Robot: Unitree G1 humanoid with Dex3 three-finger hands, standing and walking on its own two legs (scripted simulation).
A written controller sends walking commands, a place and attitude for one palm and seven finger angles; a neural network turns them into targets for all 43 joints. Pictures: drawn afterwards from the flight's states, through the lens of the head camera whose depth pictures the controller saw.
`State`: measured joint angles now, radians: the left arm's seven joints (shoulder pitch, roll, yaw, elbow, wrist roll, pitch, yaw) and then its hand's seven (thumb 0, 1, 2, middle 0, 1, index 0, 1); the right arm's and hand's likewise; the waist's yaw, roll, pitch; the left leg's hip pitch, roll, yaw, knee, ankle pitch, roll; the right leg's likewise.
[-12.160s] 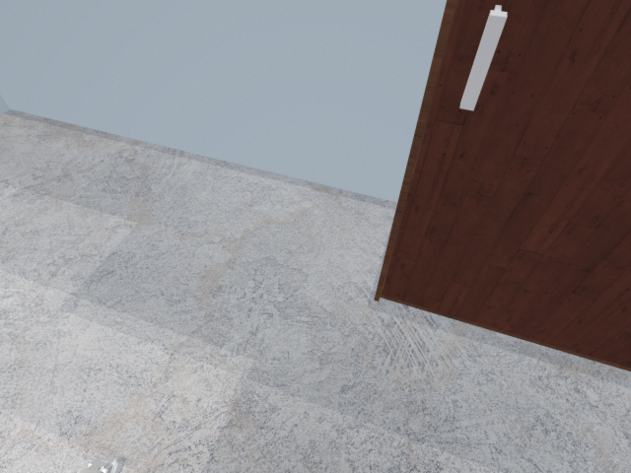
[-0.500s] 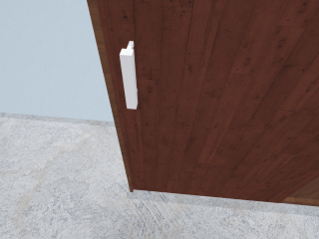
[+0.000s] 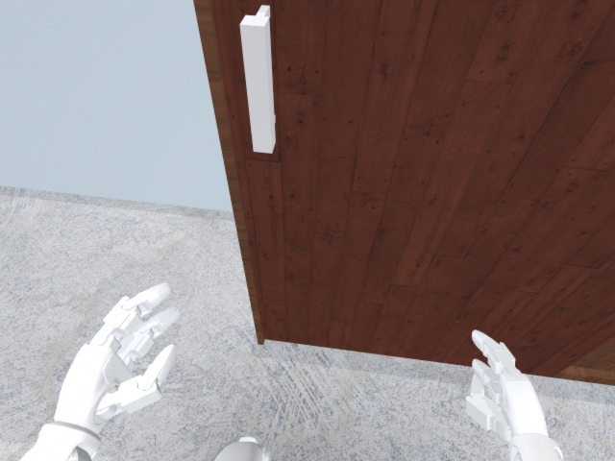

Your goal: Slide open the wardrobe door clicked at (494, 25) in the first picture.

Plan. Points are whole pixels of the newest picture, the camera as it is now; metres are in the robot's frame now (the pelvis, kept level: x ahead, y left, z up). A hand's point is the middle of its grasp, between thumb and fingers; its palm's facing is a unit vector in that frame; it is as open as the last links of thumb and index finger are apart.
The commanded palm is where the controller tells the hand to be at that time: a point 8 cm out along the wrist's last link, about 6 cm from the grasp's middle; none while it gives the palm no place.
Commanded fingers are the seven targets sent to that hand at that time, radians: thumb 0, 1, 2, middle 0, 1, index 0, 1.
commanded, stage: raise the hand with hooked fingers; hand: left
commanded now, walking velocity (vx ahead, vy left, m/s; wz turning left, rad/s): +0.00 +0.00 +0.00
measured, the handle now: (264, 82) +0.53 +0.10 +0.23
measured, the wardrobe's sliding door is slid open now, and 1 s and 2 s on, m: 0.00 0.00 0.00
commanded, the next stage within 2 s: move the hooked fingers beside the handle in 1.72 s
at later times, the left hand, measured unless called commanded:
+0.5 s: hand (90, 314) +0.24 +0.24 +0.12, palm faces -0.03 -1.00 -0.07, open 11.3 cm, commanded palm +0.20 +0.29 +0.14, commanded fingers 0.00 -0.15 0.45 -0.28 -0.98 -0.28 -0.98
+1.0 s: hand (3, 244) +0.25 +0.29 +0.21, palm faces +0.02 -0.99 -0.10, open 13.8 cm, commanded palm +0.22 +0.33 +0.22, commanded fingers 0.00 -0.50 0.30 -0.30 -1.20 -0.30 -1.20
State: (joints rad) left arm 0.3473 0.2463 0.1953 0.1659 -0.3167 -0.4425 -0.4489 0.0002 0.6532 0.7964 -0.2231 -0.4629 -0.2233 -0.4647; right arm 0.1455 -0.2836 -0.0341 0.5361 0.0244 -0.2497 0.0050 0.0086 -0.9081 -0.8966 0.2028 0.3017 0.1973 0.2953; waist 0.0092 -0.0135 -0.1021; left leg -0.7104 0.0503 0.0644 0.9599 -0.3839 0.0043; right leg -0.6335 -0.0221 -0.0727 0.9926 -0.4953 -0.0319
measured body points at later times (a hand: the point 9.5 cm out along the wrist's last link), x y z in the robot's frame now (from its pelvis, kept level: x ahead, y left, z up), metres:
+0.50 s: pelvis +0.01 +0.01 +0.03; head +0.02 +0.01 +0.48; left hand +0.23 +0.30 +0.13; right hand +0.17 -0.22 -0.04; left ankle +0.06 +0.12 -0.68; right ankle +0.01 -0.10 -0.68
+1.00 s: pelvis +0.01 +0.02 +0.06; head -0.02 +0.02 +0.51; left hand +0.25 +0.35 +0.22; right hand +0.21 -0.17 +0.00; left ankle +0.06 +0.12 -0.68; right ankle +0.01 -0.10 -0.68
